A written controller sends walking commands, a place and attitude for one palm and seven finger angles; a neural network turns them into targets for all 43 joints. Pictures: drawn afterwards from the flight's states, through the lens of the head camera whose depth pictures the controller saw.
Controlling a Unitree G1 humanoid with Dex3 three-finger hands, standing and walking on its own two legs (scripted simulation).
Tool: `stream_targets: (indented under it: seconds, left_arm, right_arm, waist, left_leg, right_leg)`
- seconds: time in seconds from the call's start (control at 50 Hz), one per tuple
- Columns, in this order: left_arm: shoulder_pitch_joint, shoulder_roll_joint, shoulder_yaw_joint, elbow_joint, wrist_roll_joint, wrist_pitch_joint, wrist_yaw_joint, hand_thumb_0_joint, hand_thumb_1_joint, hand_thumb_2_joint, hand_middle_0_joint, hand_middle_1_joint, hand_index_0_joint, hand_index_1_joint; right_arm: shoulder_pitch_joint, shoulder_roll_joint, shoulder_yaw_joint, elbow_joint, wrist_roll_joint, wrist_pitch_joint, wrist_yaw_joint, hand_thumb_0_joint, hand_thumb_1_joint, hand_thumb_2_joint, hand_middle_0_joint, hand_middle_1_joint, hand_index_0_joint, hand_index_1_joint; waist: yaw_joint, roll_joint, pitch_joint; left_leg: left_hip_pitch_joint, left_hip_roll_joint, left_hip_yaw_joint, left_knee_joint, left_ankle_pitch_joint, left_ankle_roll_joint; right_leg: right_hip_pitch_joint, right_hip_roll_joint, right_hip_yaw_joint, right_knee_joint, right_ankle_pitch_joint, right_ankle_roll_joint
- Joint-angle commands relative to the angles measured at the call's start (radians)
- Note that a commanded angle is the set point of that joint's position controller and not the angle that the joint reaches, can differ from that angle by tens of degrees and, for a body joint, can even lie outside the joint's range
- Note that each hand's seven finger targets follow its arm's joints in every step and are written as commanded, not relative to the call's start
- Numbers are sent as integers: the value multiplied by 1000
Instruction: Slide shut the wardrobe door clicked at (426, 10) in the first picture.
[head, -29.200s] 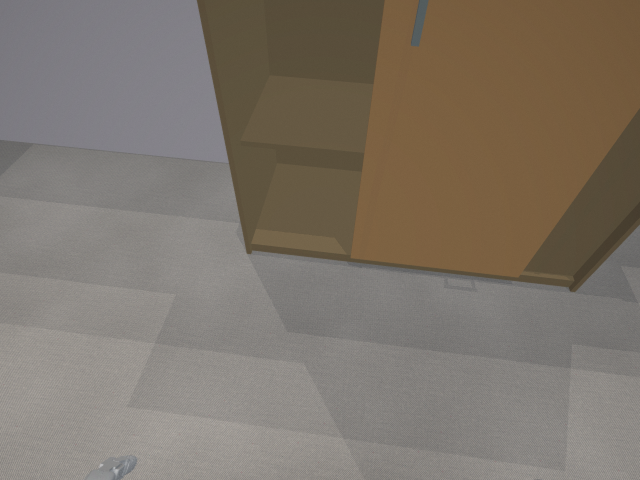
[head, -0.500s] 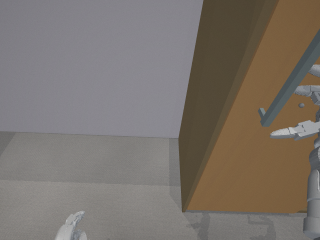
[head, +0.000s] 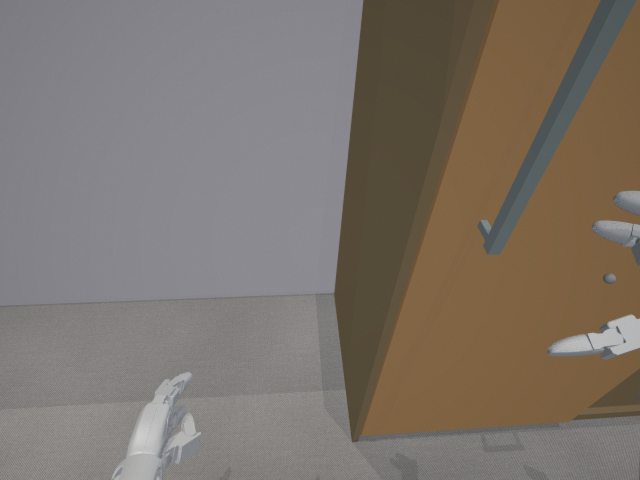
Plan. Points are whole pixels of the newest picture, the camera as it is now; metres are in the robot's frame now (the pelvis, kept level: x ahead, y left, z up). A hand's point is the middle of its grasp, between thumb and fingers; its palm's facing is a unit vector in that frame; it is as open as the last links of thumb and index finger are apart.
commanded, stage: slip the hand off the handle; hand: right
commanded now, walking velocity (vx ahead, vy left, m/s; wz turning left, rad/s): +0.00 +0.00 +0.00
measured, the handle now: (538, 133) +0.39 -0.23 +0.28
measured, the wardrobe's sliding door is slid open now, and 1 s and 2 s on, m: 0.00 0.00 0.00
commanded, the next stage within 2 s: draw the hand back to the body in 0.06 s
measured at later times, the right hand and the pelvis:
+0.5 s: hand (607, 305) +0.23 -0.26 +0.20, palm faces +0.07 +0.99 -0.10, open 14.7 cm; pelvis +0.00 +0.00 +0.00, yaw +0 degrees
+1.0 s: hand (631, 348) +0.20 -0.28 +0.17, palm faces +0.53 +0.80 -0.28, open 12.6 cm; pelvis -0.01 -0.01 +0.00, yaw +0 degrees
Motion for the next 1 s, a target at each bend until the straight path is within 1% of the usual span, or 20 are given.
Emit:
stream_targets:
  seconds: [0.0, 0.16, 0.18, 0.2, 0.22, 0.26, 0.32, 0.4, 0.48, 0.54, 0.6, 0.66, 0.68, 0.7, 0.72, 0.76, 0.82, 0.9, 0.94, 0.98]
  left_arm:
    - [-100, 118, 40, -149, -4, -50, 12, 0, 900, 900, -200, -300, -200, -300]
    - [-95, 122, 40, -136, -4, -58, 23, 0, 900, 900, -200, -300, -200, -300]
    - [-108, 142, 35, -134, -25, -53, 33, 0, 900, 900, -200, -300, -200, -300]
    - [-131, 139, 29, -164, -40, -55, 39, 0, 900, 900, -200, -300, -200, -300]
    - [-152, 137, 25, -177, -41, -62, 48, 0, 900, 900, -200, -300, -200, -300]
    - [-148, 144, 18, -184, -45, -72, 55, 0, 900, 900, -200, -300, -200, -300]
    - [-155, 151, 11, -200, -53, -86, 48, 0, 900, 900, -200, -300, -200, -300]
    - [-144, 147, 6, -228, -62, -95, 24, 0, 900, 900, -200, -300, -200, -300]
    - [-134, 152, 13, -236, -70, -85, 1, 0, 900, 900, -200, -300, -200, -300]
    - [-134, 159, 19, -251, -72, -89, 0, 0, 900, 900, -200, -300, -200, -300]
    - [-142, 147, 13, -256, -68, -102, 5, 0, 900, 900, -200, -300, -200, -300]
    - [-131, 150, 13, -249, -60, -114, 12, 0, 900, 900, -200, -300, -200, -300]
    - [-80, 119, 38, -264, -4, -131, -9, 0, 900, 900, -200, -300, -200, -300]
    - [-85, 109, 32, -230, 8, -145, -14, 0, 900, 900, -200, -300, -200, -300]
    - [-61, 107, 41, -215, 5, -136, -21, 0, 900, 900, -200, -300, -200, -300]
    - [-62, 117, 56, -211, 10, -127, -29, 0, 900, 900, -200, -300, -200, -300]
    - [-54, 117, 65, -193, 23, -130, -28, 0, 900, 900, -200, -300, -200, -300]
    - [-57, 116, 72, -170, 24, -118, -20, 0, 900, 900, -200, -300, -200, -300]
    - [-70, 113, 72, -164, 26, -112, -18, 0, 900, 900, -200, -300, -200, -300]
    - [-70, 115, 77, -159, 29, -107, -18, 0, 900, 900, -200, -300, -200, -300]
  right_arm:
    - [-175, -225, -103, -263, 27, -59, 4, 0, 550, -200, 250, 1150, 250, 1150]
    - [-182, -233, -113, -250, 47, -55, 27, 0, 550, -200, 250, 1150, 250, 1150]
    - [-126, -249, -87, -140, 75, 71, 79, 0, 550, -200, 250, 1150, 250, 1150]
    - [-193, -257, -75, -250, 93, 125, 108, 0, 550, -200, 250, 1150, 250, 1150]
    - [-232, -281, -87, -289, 100, 171, 125, 0, 550, -200, 250, 1150, 250, 1150]
    - [-207, -315, -121, -273, 121, 251, 157, 0, 550, -200, 250, 1150, 250, 1150]
    - [-173, -354, -162, -266, 171, 321, 221, 0, 550, -200, 250, 1150, 250, 1150]
    - [-141, -361, -196, -247, 236, 333, 293, 0, 550, -200, 250, 1150, 250, 1150]
    - [-81, -314, -177, -195, 234, 346, 270, 0, 550, -200, 250, 1150, 250, 1150]
    - [-82, -318, -166, -243, 219, 348, 253, 0, 550, -200, 250, 1150, 250, 1150]
    - [-141, -288, -116, -330, 200, 326, 235, 0, 477, -235, 247, 1107, 247, 1107]
    - [-114, -315, -147, -347, 192, 306, 224, 0, 369, -287, 244, 1044, 244, 1044]
    - [-123, -426, -227, -470, 9, 177, -7, 0, 332, -305, 242, 1023, 242, 1023]
    - [38, -227, -114, -347, -4, 138, -88, 0, 296, -322, 241, 1001, 241, 1001]
    - [144, -181, -95, -323, -30, 104, -137, 0, 260, -340, 240, 980, 240, 980]
    - [119, -201, -83, -455, -68, 31, -193, 0, 188, -375, 237, 938, 237, 938]
    - [126, -174, -43, -465, -111, -34, -245, 0, 79, -428, 234, 874, 234, 874]
    - [111, -151, -9, -419, -140, -73, -274, 0, -66, -497, 229, 789, 229, 789]
    - [127, -151, -9, -415, -150, -86, -281, 0, -139, -533, 226, 746, 226, 746]
    - [150, -161, -21, -425, -154, -97, -285, 0, -211, -567, 224, 704, 224, 704]
  waist:
    - [9, -47, -152]
    - [22, -41, -112]
    - [10, -49, -113]
    - [14, -81, -139]
    - [7, -97, -155]
    - [0, -58, -170]
    - [-3, -33, -168]
    - [-1, 2, -161]
    - [2, -16, -72]
    - [5, -27, -99]
    - [17, -67, -88]
    - [8, -64, -105]
    - [-7, -63, -19]
    - [14, -3, 35]
    - [14, 26, 51]
    - [12, -108, -45]
    - [20, -80, -63]
    - [30, -47, -24]
    - [20, -70, -36]
    - [14, -43, -69]
  left_leg:
    - [85, -27, -46, -51, 183, 2]
    - [54, -23, -52, -67, 139, -2]
    - [90, -17, -55, -81, 112, 4]
    - [105, -14, -56, -93, 118, 0]
    - [118, -16, -57, -94, 133, 3]
    - [141, -20, -46, -91, 178, 1]
    - [165, -14, -51, -86, 243, -1]
    - [158, -10, -66, -83, 275, -9]
    - [92, -12, -76, -100, 161, -4]
    - [79, -18, -70, -102, 107, -3]
    - [65, -19, -70, -108, 61, 2]
    - [80, -30, -56, -104, 78, 2]
    - [73, -16, -76, -156, 16, 0]
    - [48, -13, -54, -166, -21, 5]
    - [40, -16, -54, -172, -30, 3]
    - [95, -12, -69, -155, 1, 8]
    - [113, -19, -61, -148, 19, 7]
    - [101, -18, -61, -162, -9, 3]
    - [120, -20, -58, -151, 18, 7]
    - [149, -21, -55, -143, 52, 9]
  right_leg:
    - [-8, 31, 21, -79, 244, -7]
    - [-17, 31, 24, -77, 202, -8]
    - [-25, 30, 27, -93, 159, -13]
    - [1, 33, 25, -104, 164, -17]
    - [20, 35, 29, -103, 183, -21]
    - [33, 35, 36, -102, 227, -25]
    - [36, 31, 45, -95, 269, -28]
    - [30, 32, 49, -86, 275, -26]
    - [-21, 27, 40, -82, 210, -15]
    - [-2, 30, 37, -85, 187, -21]
    - [12, 29, 42, -90, 160, -21]
    - [18, 32, 46, -102, 169, -23]
    - [-78, 31, 24, -98, 131, 4]
    - [-92, 30, 11, -107, 96, 8]
    - [-82, 24, 4, -115, 85, 5]
    - [-39, 28, -8, -125, 86, 0]
    - [-22, 20, -6, -144, 95, -8]
    - [-11, 17, -5, -163, 76, -14]
    - [-1, 17, -2, -171, 102, -14]
    - [10, 16, 4, -172, 141, -12]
